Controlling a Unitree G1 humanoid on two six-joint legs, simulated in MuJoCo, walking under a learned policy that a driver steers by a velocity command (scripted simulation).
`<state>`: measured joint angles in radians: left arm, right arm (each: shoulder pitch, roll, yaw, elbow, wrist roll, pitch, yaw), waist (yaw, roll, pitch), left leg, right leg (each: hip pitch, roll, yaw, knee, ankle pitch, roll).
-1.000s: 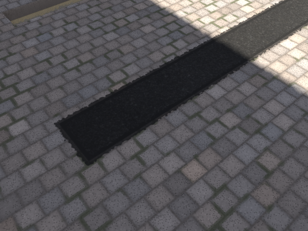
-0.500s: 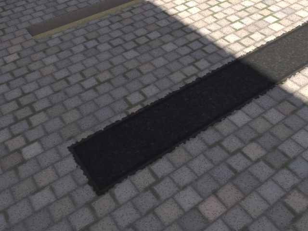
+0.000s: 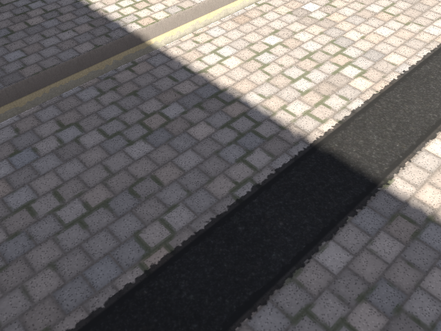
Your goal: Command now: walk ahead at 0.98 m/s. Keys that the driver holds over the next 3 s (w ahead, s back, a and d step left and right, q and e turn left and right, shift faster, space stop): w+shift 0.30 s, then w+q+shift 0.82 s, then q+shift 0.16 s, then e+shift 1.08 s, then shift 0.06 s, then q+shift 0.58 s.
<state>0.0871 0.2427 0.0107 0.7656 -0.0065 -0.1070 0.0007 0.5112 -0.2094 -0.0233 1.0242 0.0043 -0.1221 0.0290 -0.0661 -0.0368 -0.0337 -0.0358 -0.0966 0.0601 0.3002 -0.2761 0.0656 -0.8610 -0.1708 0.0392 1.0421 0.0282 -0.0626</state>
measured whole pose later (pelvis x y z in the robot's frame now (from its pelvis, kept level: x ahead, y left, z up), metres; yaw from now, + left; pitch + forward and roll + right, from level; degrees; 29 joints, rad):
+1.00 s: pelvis +0.90 +0.07 +0.00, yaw +30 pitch +1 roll -1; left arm -0.01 0.24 0.01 0.56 0.02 -0.15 0.01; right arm 0.47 -0.20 -0.04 0.80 0.03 -0.07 0.01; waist -0.08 -0.03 0.01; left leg -0.11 -0.19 -0.19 0.42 -0.28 0.16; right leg -0.72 -0.09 0.17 0.83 -0.06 0.03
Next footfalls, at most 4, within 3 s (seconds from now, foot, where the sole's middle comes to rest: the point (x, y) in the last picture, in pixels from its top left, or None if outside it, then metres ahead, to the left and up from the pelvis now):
0.20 right None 0.44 -0.13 -0.78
0.72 left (190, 244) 0.87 0.09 -0.78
1.14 right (182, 156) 1.31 0.12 -0.78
1.52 left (104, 169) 1.26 0.44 -0.78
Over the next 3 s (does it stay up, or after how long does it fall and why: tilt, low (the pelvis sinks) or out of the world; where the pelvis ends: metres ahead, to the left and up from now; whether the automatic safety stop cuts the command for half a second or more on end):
stays up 1.29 0.26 0.00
